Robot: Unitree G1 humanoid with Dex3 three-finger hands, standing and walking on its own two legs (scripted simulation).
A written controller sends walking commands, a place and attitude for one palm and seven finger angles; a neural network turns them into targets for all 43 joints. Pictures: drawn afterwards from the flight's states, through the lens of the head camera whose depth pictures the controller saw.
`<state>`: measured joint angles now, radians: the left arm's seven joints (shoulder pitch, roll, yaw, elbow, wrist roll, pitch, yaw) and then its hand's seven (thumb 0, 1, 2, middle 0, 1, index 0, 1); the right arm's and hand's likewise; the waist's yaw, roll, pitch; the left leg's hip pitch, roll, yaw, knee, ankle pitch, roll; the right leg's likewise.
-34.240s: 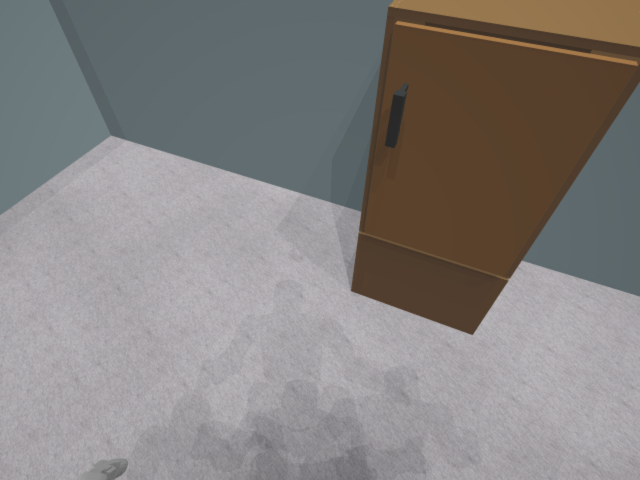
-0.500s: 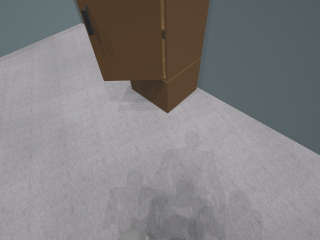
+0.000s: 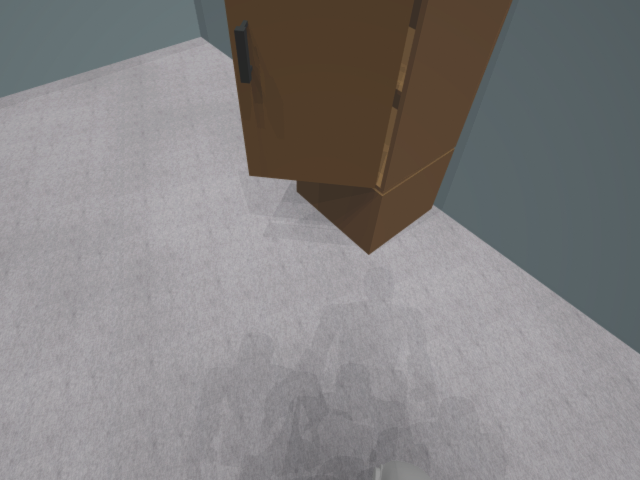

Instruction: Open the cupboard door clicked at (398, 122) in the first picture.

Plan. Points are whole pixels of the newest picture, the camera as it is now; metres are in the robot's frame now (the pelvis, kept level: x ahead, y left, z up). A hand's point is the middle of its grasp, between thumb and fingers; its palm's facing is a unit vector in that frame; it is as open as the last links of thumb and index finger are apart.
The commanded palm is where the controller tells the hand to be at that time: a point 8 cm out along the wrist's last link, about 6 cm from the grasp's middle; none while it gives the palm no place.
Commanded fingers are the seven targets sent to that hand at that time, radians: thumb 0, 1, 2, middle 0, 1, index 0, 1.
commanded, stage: take the last steps up to it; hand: left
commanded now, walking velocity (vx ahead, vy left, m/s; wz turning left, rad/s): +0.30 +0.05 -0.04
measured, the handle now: (245, 51) +0.98 +0.26 +0.02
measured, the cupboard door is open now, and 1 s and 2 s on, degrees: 43 43 43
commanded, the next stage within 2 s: come to a stop and stand still in 0.80 s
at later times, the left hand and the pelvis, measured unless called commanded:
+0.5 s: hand (228, 380) +0.27 +0.17 -0.16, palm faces +0.05 -0.98 -0.21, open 7.1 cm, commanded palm none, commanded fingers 0.00 0.90 0.90 -0.20 -0.30 -0.20 -0.30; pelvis +0.19 -0.02 +0.00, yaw -1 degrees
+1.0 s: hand (217, 295) +0.43 +0.23 -0.17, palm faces -0.01 -0.98 -0.20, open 7.3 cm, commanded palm none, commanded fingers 0.00 0.90 0.90 -0.20 -0.30 -0.20 -0.30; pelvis +0.37 +0.05 +0.00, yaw -3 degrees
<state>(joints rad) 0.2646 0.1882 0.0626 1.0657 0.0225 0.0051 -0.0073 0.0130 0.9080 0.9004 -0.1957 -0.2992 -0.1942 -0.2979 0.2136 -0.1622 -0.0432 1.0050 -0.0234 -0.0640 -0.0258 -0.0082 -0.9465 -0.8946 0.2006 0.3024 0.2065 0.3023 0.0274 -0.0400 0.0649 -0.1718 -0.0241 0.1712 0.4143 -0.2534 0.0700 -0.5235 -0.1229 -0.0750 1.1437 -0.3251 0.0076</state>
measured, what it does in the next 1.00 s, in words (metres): walks ahead: right foot, then left foot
